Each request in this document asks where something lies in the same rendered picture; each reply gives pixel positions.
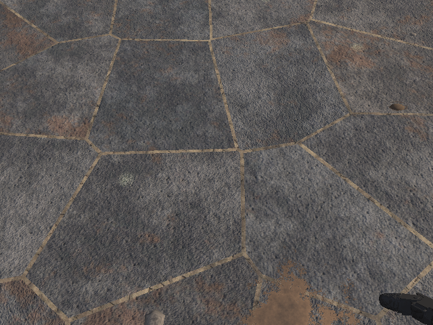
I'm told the robot right hand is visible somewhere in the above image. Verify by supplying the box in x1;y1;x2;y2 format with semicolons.
379;292;433;325

